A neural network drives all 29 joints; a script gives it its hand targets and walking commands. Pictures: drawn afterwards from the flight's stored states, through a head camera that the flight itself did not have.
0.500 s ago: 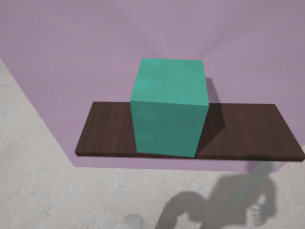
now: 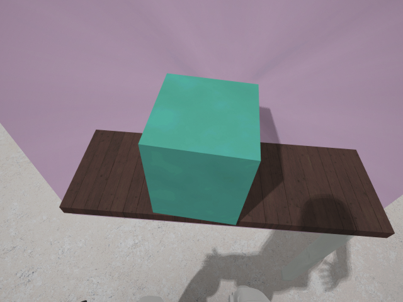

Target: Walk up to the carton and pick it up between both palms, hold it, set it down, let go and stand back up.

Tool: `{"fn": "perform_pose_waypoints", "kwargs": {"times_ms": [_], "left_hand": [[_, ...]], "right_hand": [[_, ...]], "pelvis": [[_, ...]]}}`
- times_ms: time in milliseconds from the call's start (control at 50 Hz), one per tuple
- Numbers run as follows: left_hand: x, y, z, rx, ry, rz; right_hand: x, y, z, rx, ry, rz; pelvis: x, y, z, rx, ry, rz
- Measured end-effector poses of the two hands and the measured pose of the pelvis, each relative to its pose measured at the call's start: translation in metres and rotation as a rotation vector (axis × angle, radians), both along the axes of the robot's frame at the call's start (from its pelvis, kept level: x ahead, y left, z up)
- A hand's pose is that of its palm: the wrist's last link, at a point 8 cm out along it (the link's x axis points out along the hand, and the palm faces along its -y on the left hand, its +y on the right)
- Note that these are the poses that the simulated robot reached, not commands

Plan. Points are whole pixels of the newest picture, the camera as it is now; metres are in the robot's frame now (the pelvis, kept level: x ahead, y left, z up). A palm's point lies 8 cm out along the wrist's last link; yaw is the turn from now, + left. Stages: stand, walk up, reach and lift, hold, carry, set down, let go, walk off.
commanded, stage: stand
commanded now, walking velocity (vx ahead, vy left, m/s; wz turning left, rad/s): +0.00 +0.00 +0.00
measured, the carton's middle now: (202, 152) +0.42 +0.01 +0.04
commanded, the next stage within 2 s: none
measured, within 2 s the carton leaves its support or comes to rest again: neither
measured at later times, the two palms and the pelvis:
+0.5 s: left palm out of the picture +0.13 +0.24 -0.07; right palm (336, 289) +0.17 -0.27 -0.08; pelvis +0.03 -0.02 +0.03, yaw +6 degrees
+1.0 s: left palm out of the picture +0.05 +0.25 -0.08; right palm (335, 300) +0.15 -0.26 -0.08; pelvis +0.03 -0.02 +0.03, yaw +9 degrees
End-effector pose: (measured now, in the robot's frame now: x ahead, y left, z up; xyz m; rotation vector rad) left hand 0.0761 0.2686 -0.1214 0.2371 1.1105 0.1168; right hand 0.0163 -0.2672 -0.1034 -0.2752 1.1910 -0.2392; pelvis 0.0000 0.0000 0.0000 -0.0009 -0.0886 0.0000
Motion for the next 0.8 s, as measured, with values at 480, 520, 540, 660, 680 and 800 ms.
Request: {"fn": "perform_pose_waypoints", "kwargs": {"times_ms": [480, 520, 540, 660, 680, 800], "left_hand": [[0.052, -0.026, 0.051, 0.025, -0.132, 0.054], [0.049, -0.024, 0.051, 0.023, -0.134, 0.062], [0.048, -0.024, 0.051, 0.021, -0.133, 0.067], [0.031, -0.019, 0.048, 0.014, -0.113, 0.095], [0.028, -0.019, 0.048, 0.013, -0.107, 0.101], [0.006, -0.016, 0.043, 0.012, -0.065, 0.133]], "right_hand": [[0.150, -0.002, 0.021, 0.089, -0.156, 0.199], [0.150, 0.000, 0.022, 0.091, -0.152, 0.202], [0.149, 0.000, 0.023, 0.091, -0.150, 0.204], [0.141, 0.004, 0.024, 0.093, -0.125, 0.209], [0.139, 0.005, 0.024, 0.093, -0.121, 0.209], [0.131, 0.007, 0.024, 0.093, -0.098, 0.214]], "pelvis": [[0.034, -0.022, 0.025, -0.002, 0.062, 0.094], [0.034, -0.021, 0.026, -0.003, 0.060, 0.100], [0.033, -0.021, 0.027, -0.004, 0.059, 0.103], [0.031, -0.019, 0.029, -0.009, 0.055, 0.120], [0.031, -0.019, 0.029, -0.011, 0.054, 0.122], [0.028, -0.017, 0.030, -0.016, 0.053, 0.136]]}}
